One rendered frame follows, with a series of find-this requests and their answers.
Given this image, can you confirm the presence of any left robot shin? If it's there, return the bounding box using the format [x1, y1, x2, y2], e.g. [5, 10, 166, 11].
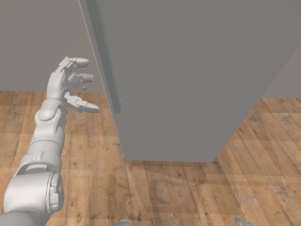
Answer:
[120, 219, 131, 224]

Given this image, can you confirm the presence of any left robot forearm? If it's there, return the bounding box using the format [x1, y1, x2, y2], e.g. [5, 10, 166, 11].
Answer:
[3, 99, 68, 213]

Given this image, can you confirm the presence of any robot left hand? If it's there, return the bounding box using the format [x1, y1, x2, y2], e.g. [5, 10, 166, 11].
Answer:
[46, 56, 101, 113]

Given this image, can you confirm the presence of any fridge door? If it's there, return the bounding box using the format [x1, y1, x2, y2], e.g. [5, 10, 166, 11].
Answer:
[79, 0, 301, 163]

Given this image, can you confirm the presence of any left robot upper arm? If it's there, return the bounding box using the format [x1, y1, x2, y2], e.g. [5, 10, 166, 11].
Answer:
[0, 171, 65, 226]

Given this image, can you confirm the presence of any handle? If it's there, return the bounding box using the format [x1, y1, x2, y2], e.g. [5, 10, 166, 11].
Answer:
[86, 0, 121, 114]

